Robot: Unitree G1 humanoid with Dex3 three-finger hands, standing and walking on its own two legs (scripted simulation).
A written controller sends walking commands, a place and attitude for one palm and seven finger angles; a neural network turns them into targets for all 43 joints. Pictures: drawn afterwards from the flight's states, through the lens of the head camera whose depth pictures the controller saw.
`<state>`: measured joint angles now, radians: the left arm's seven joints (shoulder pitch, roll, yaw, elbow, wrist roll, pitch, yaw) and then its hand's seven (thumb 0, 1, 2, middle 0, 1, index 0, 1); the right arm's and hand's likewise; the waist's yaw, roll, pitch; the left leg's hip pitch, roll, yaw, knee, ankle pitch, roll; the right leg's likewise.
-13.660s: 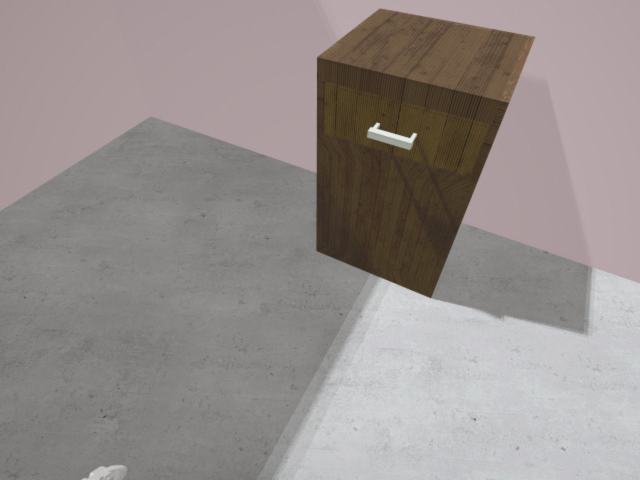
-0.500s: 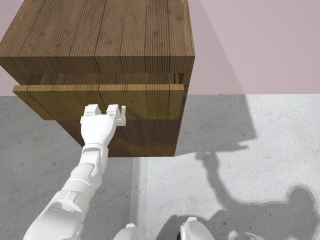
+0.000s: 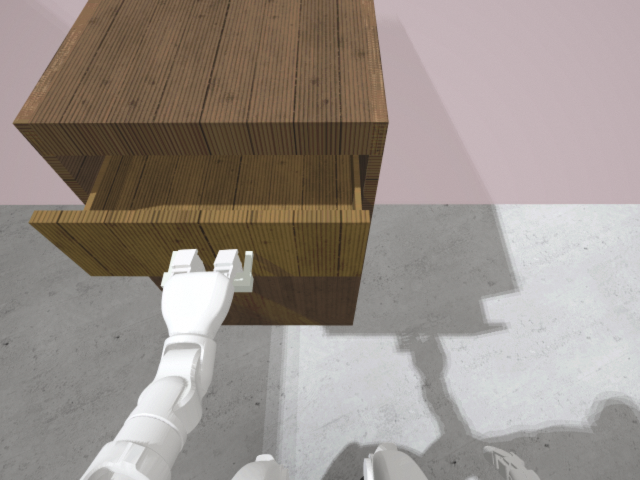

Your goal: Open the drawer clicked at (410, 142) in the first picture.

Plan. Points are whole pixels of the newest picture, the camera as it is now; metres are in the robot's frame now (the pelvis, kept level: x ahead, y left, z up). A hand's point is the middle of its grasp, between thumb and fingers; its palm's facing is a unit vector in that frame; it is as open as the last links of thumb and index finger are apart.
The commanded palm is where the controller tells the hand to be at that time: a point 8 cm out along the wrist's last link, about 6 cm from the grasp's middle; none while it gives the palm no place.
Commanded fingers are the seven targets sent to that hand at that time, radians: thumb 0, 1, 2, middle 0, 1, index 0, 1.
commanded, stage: pull the drawer open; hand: left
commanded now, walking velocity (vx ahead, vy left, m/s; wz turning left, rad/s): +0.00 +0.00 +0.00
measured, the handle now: (210, 270) +0.40 +0.17 -0.04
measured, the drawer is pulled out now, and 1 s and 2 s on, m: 0.12 0.23 0.30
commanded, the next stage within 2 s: open the thumb to release the handle in 1.82 s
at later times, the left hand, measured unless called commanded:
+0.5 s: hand (207, 350) +0.29 +0.16 -0.06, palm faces -0.03 -0.08 -1.00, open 5.6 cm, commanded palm +0.25 +0.16 -0.01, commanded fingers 0.00 0.90 0.90 -0.40 -1.35 -0.40 -1.35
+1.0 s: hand (200, 397) +0.23 +0.16 -0.06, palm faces -0.02 -0.10 -0.99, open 5.7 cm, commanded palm +0.19 +0.16 -0.01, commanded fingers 0.00 0.90 0.90 -0.40 -1.35 -0.40 -1.35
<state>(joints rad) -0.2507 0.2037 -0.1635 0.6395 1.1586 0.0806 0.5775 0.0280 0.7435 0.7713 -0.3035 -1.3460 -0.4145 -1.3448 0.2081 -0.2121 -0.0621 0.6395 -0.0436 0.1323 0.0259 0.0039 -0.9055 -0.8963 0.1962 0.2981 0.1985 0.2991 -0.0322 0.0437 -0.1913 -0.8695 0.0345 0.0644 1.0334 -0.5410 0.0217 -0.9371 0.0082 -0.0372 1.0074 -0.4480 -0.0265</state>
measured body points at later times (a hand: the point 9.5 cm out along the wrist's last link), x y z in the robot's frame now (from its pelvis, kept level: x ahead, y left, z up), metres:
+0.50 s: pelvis -0.01 -0.01 +0.00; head +0.07 -0.02 +0.44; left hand +0.29 +0.17 -0.01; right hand +0.14 -0.25 -0.13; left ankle -0.03 +0.10 -0.67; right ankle +0.01 -0.11 -0.67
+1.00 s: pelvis -0.01 -0.02 -0.01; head +0.07 -0.04 +0.43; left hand +0.23 +0.16 -0.01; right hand +0.19 -0.24 -0.12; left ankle -0.03 +0.10 -0.67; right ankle +0.01 -0.11 -0.67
